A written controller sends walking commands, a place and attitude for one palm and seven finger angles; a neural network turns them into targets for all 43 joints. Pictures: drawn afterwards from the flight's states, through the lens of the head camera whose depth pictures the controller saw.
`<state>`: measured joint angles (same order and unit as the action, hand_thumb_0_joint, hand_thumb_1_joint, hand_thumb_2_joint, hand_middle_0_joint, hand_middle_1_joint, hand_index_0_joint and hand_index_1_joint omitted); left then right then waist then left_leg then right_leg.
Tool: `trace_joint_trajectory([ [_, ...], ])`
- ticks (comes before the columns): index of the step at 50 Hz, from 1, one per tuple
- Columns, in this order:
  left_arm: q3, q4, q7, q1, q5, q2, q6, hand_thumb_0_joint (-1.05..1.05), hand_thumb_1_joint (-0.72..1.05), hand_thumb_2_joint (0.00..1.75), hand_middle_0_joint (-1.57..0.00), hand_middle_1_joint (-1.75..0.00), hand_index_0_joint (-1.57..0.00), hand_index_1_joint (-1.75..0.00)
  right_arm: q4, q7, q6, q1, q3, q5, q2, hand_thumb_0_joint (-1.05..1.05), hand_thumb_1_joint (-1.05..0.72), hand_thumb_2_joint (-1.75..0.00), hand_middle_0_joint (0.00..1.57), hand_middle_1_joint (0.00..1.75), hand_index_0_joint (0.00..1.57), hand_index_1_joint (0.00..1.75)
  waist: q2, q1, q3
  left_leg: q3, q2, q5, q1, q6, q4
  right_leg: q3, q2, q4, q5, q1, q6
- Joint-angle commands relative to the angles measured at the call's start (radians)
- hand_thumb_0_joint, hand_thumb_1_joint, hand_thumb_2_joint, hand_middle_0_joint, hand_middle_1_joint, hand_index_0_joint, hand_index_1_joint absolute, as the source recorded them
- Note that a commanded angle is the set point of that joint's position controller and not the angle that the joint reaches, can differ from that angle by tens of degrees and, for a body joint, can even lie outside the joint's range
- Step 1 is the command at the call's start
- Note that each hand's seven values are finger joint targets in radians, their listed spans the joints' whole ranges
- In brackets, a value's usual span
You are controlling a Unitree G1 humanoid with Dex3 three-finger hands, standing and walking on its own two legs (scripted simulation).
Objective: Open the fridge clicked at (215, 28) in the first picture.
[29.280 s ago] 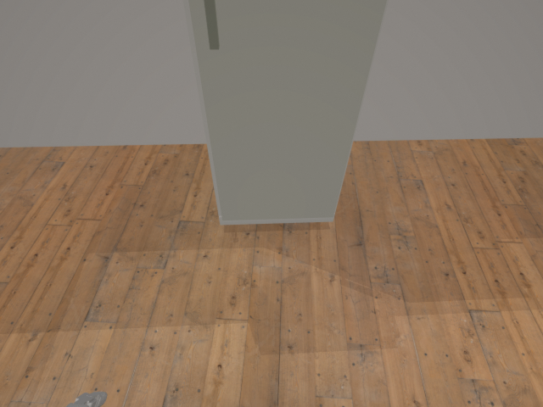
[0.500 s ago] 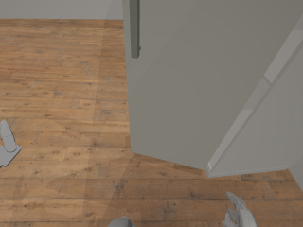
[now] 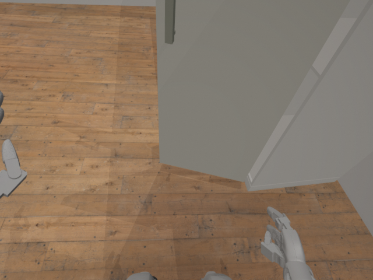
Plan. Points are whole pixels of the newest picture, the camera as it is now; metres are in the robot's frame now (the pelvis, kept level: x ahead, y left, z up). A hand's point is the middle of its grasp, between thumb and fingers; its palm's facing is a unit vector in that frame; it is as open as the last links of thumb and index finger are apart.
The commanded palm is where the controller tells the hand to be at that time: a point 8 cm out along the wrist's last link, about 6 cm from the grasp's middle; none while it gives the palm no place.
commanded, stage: stop stepping back and stand still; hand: left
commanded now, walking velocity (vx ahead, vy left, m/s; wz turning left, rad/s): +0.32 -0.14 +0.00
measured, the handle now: out of the picture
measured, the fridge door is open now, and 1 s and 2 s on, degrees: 69 69 69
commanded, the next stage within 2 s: let the arm hang, fingers relaxed in 1.00 s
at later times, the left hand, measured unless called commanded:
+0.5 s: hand (11, 233) +0.14 +0.24 +0.17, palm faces +0.39 -0.82 -0.42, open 7.4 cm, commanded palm +0.08 +0.29 +0.19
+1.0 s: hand (5, 215) +0.16 +0.26 +0.17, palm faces +0.38 -0.82 -0.42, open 7.4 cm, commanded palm +0.10 +0.30 +0.19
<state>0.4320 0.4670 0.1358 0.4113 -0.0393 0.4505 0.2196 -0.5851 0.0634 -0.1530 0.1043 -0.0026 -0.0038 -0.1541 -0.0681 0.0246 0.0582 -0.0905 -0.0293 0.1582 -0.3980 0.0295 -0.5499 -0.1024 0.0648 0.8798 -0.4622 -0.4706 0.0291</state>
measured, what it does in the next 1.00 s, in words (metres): steps on the spot: right foot, then left foot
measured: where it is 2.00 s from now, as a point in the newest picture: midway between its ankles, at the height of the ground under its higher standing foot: outside the picture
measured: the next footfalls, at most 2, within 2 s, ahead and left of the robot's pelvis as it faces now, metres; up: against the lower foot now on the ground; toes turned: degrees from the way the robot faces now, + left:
right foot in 0.14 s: -0.04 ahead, -0.10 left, +0.00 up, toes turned -5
left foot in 0.40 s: +0.01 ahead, +0.11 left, +0.00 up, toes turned +0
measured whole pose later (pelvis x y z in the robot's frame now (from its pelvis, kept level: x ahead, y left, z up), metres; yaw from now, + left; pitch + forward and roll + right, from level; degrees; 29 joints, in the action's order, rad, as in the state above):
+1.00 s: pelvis -0.06 +0.01 +0.01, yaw -4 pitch +1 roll -1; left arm 0.39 0.44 0.15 0.50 -0.02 0.40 0.21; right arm -0.61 0.06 -0.14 0.19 -0.03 0.00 -0.18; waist -0.02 0.01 -0.01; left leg -0.06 -0.01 0.23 -0.27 0.03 -0.49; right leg 0.02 0.03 0.45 -0.26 -0.21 -0.02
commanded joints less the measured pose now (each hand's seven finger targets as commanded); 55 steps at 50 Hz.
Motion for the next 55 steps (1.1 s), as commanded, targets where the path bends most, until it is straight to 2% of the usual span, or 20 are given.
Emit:
trace_joint_trajectory([
  [1,0.119,0.369,0.01,0.082,-0.008,0.145,0.068,0.0,0.9,0.9,-0.2,-0.3,-0.2,-0.3,0.142,-0.014,-0.073,0.038,0.084,0.0,-0.19,0.0,-0.9,-0.9,0.2,0.3,0.2,0.3,0.273,-0.003,-0.27,0.183,-0.294,0.048,0.098,0.098,0.269,0.096,-0.026,0.018,-0.009,0.173,-0.002],
  [3,0.12,0.335,0.025,0.115,-0.01,0.137,0.049,0.0,0.9,0.9,-0.2,-0.3,-0.2,-0.3,0.158,-0.017,-0.068,0.036,0.07,0.0,-0.185,0.0,-0.9,-0.9,0.2,0.3,0.2,0.3,0.33,-0.016,-0.204,0.163,-0.248,0.42,-0.02,0.044,0.368,0.188,-0.003,-0.148,-0.038,0.29,-0.025],
  [5,0.131,0.291,0.035,0.101,-0.004,0.152,0.029,0.0,0.9,0.9,-0.2,-0.3,-0.2,-0.3,0.165,-0.009,-0.043,0.038,0.065,-0.001,-0.184,0.0,-0.9,-0.9,0.2,0.3,0.2,0.3,0.299,-0.021,-0.157,0.087,-0.159,0.542,-0.108,-0.018,0.313,0.223,0.005,-0.37,-0.03,0.41,-0.059],
  [6,0.16,0.26,0.036,0.11,0.004,0.191,0.016,0.0,0.9,0.9,-0.2,-0.3,-0.2,-0.3,0.17,-0.006,-0.026,0.042,0.064,-0.002,-0.179,0.0,-0.9,-0.9,0.2,0.3,0.2,0.3,0.167,-0.028,-0.137,0.029,-0.078,0.495,-0.091,-0.043,0.139,0.101,-0.072,-0.522,-0.075,0.35,-0.103],
  [7,0.153,0.244,0.035,0.076,-0.003,0.194,0.015,0.0,0.9,0.9,-0.2,-0.3,-0.2,-0.3,0.167,-0.004,-0.01,0.038,0.06,-0.005,-0.156,0.0,-0.9,-0.9,0.2,0.3,0.2,0.3,-0.043,-0.031,-0.116,0.006,-0.023,0.326,-0.048,-0.061,-0.162,-0.199,-0.259,-0.672,-0.181,0.197,-0.194],
  [8,0.194,0.269,0.049,0.007,-0.005,0.263,0.026,0.0,0.9,0.9,-0.2,-0.3,-0.2,-0.3,0.145,0.003,-0.013,0.035,0.045,-0.012,-0.17,0.0,-0.9,-0.9,0.2,0.3,0.2,0.3,-0.103,-0.021,-0.103,0.052,-0.027,0.187,-0.049,-0.055,-0.31,-0.336,-0.407,-0.74,-0.043,0.109,-0.258],
  [9,0.144,0.156,0.053,0.027,-0.007,0.189,0.008,0.0,0.9,0.9,-0.2,-0.3,-0.2,-0.3,0.1,0.007,-0.021,0.063,0.036,-0.003,-0.148,0.0,-0.9,-0.9,0.2,0.3,0.2,0.3,-0.128,-0.025,-0.132,0.073,0.004,0.198,-0.106,-0.061,-0.369,-0.315,-0.362,-0.698,-0.043,0.191,-0.242],
  [10,0.098,0.101,0.051,0.03,-0.006,0.136,0.002,0.0,0.9,0.9,-0.2,-0.3,-0.2,-0.3,0.08,0.01,-0.021,0.086,0.045,0.0,-0.169,0.0,-0.9,-0.9,0.2,0.3,0.2,0.3,-0.05,-0.036,-0.118,0.081,-0.009,0.208,-0.096,-0.059,-0.378,-0.257,-0.339,-0.682,-0.103,0.168,-0.213],
  [13,0.041,0.071,0.052,-0.007,0.017,0.113,0.005,0.0,0.9,0.9,-0.2,-0.3,-0.2,-0.3,0.07,0.019,-0.019,0.061,0.037,-0.002,-0.178,0.0,-0.9,-0.9,0.2,0.3,0.2,0.3,-0.023,-0.032,-0.048,0.041,-0.013,0.204,-0.038,-0.036,-0.212,-0.152,-0.305,-0.653,-0.064,0.142,-0.178],
  [17,0.049,0.111,0.06,-0.053,0.035,0.145,0.021,0.0,0.9,0.9,-0.2,-0.3,-0.2,-0.3,0.059,0.032,-0.04,0.071,0.041,-0.007,-0.186,0.0,-0.9,-0.9,0.2,0.3,0.2,0.3,-0.019,-0.03,-0.062,0.009,-0.002,0.218,0.098,0.002,0.051,-0.125,-0.273,-0.592,-0.093,0.171,-0.149],
  [20,0.076,0.21,0.055,-0.025,0.035,0.166,0.048,0.0,0.9,0.9,-0.2,-0.3,-0.2,-0.3,0.082,0.034,-0.054,0.071,0.054,-0.008,-0.22,0.0,-0.9,-0.9,0.2,0.3,0.2,0.3,0.173,-0.03,-0.091,0.159,-0.101,0.179,0.172,0.058,0.191,-0.037,-0.145,-0.4,0.061,0.168,-0.085],
  [23,0.097,0.181,0.052,0.032,0.049,0.153,0.051,0.0,0.9,0.9,-0.2,-0.3,-0.2,-0.3,0.073,0.031,-0.044,0.051,0.041,-0.016,-0.205,0.0,-0.9,-0.9,0.2,0.3,0.2,0.3,0.329,-0.031,0.0,0.331,-0.212,0.643,-0.118,0.09,0.398,0.122,-0.047,-0.256,0.01,0.261,-0.043],
  [26,0.129,0.148,0.049,0.038,0.048,0.174,0.057,0.0,0.9,0.9,-0.2,-0.3,-0.2,-0.3,0.08,0.025,-0.045,0.07,0.052,-0.014,-0.206,0.0,-0.9,-0.9,0.2,0.3,0.2,0.3,0.186,-0.032,-0.025,0.209,-0.135,0.46,-0.13,0.046,0.284,0.103,-0.068,-0.399,0.087,0.349,-0.056],
  [30,0.093,0.118,0.037,0.051,0.023,0.135,0.064,0.0,0.9,0.9,-0.2,-0.3,-0.2,-0.3,0.058,0.008,-0.043,0.079,0.047,-0.008,-0.175,0.0,-0.9,-0.9,0.2,0.3,0.2,0.3,-0.008,-0.042,-0.076,0.076,-0.023,0.222,0.044,-0.002,-0.025,-0.188,-0.244,-0.604,-0.026,0.166,-0.132],
  [31,0.088,0.118,0.037,0.044,0.02,0.129,0.059,0.0,0.9,0.9,-0.2,-0.3,-0.2,-0.3,0.053,0.005,-0.044,0.082,0.044,-0.007,-0.177,0.0,-0.9,-0.9,0.2,0.3,0.2,0.3,-0.013,-0.042,-0.09,0.075,-0.021,0.164,0.065,-0.007,-0.043,-0.196,-0.264,-0.597,0.055,0.178,-0.144],
  [33,0.071,0.113,0.038,0.014,0.02,0.121,0.055,0.0,0.9,0.9,-0.2,-0.3,-0.2,-0.3,0.05,0.005,-0.047,0.074,0.04,-0.001,-0.176,0.0,-0.9,-0.9,0.2,0.3,0.2,0.3,-0.015,-0.038,-0.124,0.085,-0.026,0.064,0.125,-0.007,0.024,-0.118,-0.234,-0.534,0.251,0.22,-0.12],
  [36,0.054,0.101,0.031,0.0,0.021,0.114,0.047,0.0,0.9,0.9,-0.2,-0.3,-0.2,-0.3,0.06,0.015,-0.044,0.037,0.036,-0.001,-0.182,0.0,-0.9,-0.9,0.2,0.3,0.2,0.3,0.115,-0.027,-0.092,0.132,-0.069,0.057,0.184,0.01,0.121,-0.034,-0.15,-0.508,0.213,0.159,-0.065],
  [39,0.05,0.139,0.032,-0.038,0.029,0.118,0.052,0.0,0.9,0.9,-0.2,-0.3,-0.2,-0.3,0.073,0.019,-0.037,0.031,0.024,-0.001,-0.179,0.0,-0.9,-0.9,0.2,0.3,0.2,0.3,0.134,-0.021,-0.097,0.182,-0.103,0.073,0.118,0.022,0.207,0.036,-0.098,-0.453,0.264,0.249,-0.042],
  [54,0.07,0.185,0.037,0.064,0.009,0.12,0.035,0.0,0.9,0.9,-0.2,-0.3,-0.2,-0.3,0.118,0.021,-0.004,0.034,0.032,0.004,-0.172,0.0,-0.9,-0.9,0.2,0.3,0.2,0.3,0.146,-0.025,-0.214,0.122,-0.082,-0.18,0.174,-0.011,0.137,0.038,-0.113,-0.448,0.504,0.338,-0.044],
  [55,-0.345,-0.58,-0.098,0.019,0.063,-0.029,-0.119,0.0,0.9,0.9,-0.2,-0.3,-0.2,-0.3,-0.079,-0.063,-0.041,-0.055,0.078,0.022,-0.362,0.0,-0.9,-0.9,0.2,0.3,0.2,0.3,0.133,-0.055,-0.117,0.117,-0.103,-0.371,0.131,0.0,-0.007,0.115,-0.193,-0.335,0.617,0.21,-0.05],
])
